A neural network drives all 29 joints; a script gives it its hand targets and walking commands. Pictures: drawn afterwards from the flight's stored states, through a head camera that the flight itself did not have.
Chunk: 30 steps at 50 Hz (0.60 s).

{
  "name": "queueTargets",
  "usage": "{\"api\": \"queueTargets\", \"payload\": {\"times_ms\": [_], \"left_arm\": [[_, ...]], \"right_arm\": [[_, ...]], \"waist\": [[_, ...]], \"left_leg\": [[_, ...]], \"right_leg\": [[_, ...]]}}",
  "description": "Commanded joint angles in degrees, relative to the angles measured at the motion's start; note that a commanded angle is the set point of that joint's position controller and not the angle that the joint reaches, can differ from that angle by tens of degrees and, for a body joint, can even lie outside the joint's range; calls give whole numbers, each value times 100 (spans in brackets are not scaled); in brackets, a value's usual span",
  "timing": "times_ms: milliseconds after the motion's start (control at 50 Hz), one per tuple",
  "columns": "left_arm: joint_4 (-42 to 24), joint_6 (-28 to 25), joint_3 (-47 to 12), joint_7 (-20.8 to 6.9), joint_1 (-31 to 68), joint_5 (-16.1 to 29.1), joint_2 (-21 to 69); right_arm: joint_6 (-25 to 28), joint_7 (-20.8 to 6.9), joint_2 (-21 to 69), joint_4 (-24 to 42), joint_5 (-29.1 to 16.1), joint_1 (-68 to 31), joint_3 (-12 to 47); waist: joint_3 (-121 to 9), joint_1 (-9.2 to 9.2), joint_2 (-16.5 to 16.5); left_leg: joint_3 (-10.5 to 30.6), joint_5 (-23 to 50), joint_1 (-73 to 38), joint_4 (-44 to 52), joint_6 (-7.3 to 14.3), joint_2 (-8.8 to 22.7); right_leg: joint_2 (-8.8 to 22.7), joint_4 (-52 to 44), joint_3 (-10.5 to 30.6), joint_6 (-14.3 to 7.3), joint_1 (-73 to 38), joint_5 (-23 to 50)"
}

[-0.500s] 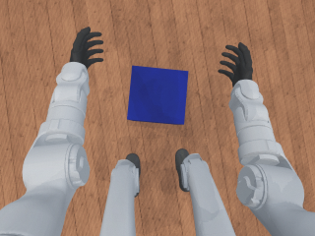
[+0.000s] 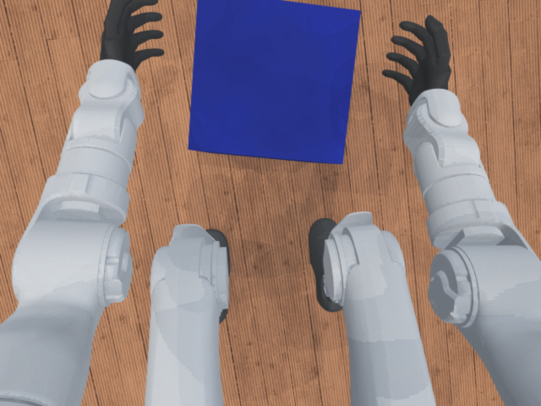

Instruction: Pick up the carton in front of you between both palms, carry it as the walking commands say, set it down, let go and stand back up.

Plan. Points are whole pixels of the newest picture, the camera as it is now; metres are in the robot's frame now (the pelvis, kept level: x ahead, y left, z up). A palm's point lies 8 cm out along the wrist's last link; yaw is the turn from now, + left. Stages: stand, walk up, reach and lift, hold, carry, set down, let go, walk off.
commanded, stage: reach and lift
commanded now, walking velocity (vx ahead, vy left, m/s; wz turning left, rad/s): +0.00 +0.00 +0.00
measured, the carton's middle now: (268, 98) +0.50 +0.00 -0.31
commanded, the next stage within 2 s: none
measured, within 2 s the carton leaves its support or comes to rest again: leaves its support in 1.06 s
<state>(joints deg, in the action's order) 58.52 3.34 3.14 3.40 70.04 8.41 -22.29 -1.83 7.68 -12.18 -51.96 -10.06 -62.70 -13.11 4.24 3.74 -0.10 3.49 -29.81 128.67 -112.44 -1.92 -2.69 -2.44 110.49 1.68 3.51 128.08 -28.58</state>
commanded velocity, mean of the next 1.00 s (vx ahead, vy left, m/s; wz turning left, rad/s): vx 0.00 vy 0.00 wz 0.00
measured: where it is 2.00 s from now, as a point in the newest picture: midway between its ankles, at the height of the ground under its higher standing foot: (272, 286)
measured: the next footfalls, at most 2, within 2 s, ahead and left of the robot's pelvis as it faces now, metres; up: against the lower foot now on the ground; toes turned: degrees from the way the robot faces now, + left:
none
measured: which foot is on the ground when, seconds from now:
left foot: down 0.00-1.00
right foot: down 0.00-1.00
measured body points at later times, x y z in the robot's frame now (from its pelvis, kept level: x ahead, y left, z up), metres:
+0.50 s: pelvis +0.00 +0.00 -0.05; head +0.36 +0.01 +0.21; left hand +0.54 +0.17 -0.25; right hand +0.50 -0.19 -0.24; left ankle +0.11 +0.12 -0.40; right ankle +0.12 -0.13 -0.40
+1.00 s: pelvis -0.01 +0.00 -0.06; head +0.35 +0.02 +0.21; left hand +0.54 +0.14 -0.24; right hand +0.51 -0.16 -0.24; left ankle +0.11 +0.12 -0.40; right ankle +0.12 -0.13 -0.40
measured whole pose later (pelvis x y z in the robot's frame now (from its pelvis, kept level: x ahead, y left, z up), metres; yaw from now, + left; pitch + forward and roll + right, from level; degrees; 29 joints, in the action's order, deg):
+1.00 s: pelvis -0.01 +0.00 -0.06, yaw +0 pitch +39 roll -2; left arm 71.9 1.3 -1.4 7.1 83.7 9.7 -18.1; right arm 0.6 12.0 -11.3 -66.9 -13.4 -77.7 -9.8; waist 15.7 3.0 -2.0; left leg 3.2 -31.1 131.9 -123.9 -2.1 -2.4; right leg -3.4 121.9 1.9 3.9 131.7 -29.5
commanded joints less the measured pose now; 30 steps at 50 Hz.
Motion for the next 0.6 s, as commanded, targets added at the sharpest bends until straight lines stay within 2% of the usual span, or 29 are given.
{"api": "queueTargets", "payload": {"times_ms": [0, 100, 200, 280, 340, 360, 420, 580], "left_arm": [[187, -189, 56, 4, 1717, 51, -692], [466, -352, -229, 41, 2355, 344, -925], [315, -484, -524, 103, 2597, 661, -1052], [38, -517, -582, 156, 2603, 587, -878], [150, -484, -529, 194, 2258, 535, -742], [213, -477, -505, 193, 2153, 531, -677], [282, -492, -480, 180, 1948, 510, -517], [379, -564, -434, 181, 2026, 467, -441]], "right_arm": [[148, 41, -651, -140, 44, -1541, -10], [279, 97, -803, -586, -160, -2175, 224], [417, 174, -899, -487, -482, -2395, 461], [421, 74, -673, -550, -831, -2281, 798], [425, 107, -804, -665, -723, -1973, 658], [441, 120, -785, -673, -665, -1864, 616], [497, 130, -718, -649, -573, -1730, 587], [523, 137, -477, -558, -558, -1967, 740]], "waist": [[-5335, 55, 341], [-5291, 40, 336], [-5972, 82, 411], [-5875, -107, 657], [-5789, -49, 725], [-5708, 23, 652], [-5592, 35, 533], [-5231, -102, 284]], "left_leg": [[-473, 415, -2874, 702, 1, 165], [-425, 448, -2802, 309, 5, 253], [-422, 987, -3284, -52, -6, 283], [-429, 1541, -3532, -141, 20, 250], [-430, 1645, -3626, -177, -21, 229], [-400, 1601, -3542, -161, -10, 219], [-355, 1610, -3396, -151, 4, 190], [-362, 1320, -2873, -58, 47, 183]], "right_leg": [[110, -556, -574, 105, -2912, 584], [163, -144, -541, 57, -3016, 636], [147, 186, -566, 50, -3312, 1165], [70, 343, -539, 40, -2925, 1557], [31, 332, -551, 42, -2820, 1587], [25, 324, -569, 55, -2789, 1572], [15, 301, -553, 66, -2730, 1601], [5, 225, -480, 57, -2750, 1444]]}}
